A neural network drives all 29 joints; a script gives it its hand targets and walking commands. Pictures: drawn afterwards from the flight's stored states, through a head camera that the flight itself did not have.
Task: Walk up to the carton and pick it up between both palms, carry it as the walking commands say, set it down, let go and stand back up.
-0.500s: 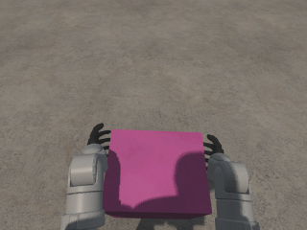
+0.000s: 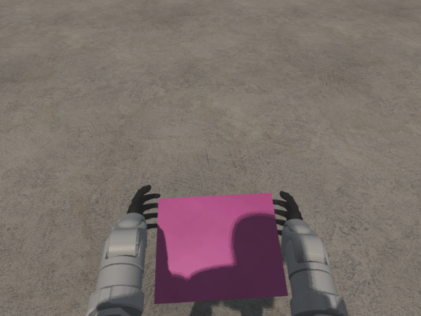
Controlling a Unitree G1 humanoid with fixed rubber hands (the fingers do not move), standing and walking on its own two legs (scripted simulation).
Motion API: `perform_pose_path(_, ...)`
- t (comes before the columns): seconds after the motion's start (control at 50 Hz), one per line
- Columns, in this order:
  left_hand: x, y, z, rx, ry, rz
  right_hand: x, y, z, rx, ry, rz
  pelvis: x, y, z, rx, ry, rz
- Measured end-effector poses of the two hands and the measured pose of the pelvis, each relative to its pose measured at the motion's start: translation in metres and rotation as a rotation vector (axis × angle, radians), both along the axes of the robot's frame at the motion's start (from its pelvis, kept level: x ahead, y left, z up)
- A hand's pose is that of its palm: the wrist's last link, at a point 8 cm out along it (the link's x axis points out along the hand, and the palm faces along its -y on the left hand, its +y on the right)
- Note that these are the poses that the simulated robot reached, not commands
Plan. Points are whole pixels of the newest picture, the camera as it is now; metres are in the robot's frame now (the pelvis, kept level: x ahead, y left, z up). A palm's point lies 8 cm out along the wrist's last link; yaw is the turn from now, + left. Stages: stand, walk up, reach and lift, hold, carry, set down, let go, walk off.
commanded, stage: set down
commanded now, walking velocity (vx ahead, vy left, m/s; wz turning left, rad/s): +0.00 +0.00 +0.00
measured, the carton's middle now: (217, 250) +0.27 +0.01 -0.10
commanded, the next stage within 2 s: none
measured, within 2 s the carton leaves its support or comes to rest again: neither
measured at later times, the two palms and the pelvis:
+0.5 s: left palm (145, 240) +0.28 +0.17 -0.08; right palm (280, 244) +0.29 -0.14 -0.10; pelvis -0.02 +0.00 -0.04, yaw -1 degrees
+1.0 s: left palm (149, 247) +0.30 +0.18 -0.16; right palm (268, 244) +0.33 -0.13 -0.18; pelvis -0.03 -0.01 -0.10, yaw +1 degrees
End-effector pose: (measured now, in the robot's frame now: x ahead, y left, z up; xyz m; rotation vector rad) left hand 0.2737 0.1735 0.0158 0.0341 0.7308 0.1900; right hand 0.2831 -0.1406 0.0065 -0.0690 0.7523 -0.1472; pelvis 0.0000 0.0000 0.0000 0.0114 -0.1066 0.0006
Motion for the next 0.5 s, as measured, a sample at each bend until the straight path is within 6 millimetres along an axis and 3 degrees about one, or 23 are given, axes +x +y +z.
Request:
perform_pose_path(0.1,0.006,0.003,-0.013,0.004,0.008,-0.009,0.001,0.003,-0.011,0.001,0.008,-0.016,-0.009,0.007,-0.006,-0.005,0.030,-0.008)
perform_pose_path(0.26,0.006,0.002,-0.045,-0.010,0.013,0.011,0.002,0.001,-0.047,0.012,0.019,0.017,-0.018,0.012,-0.017,0.000,0.117,-0.025)
perform_pose_path(0.5,0.004,0.000,-0.095,-0.010,0.022,0.062,0.011,0.002,-0.102,0.008,0.033,0.013,-0.024,0.003,-0.038,0.018,0.301,-0.019)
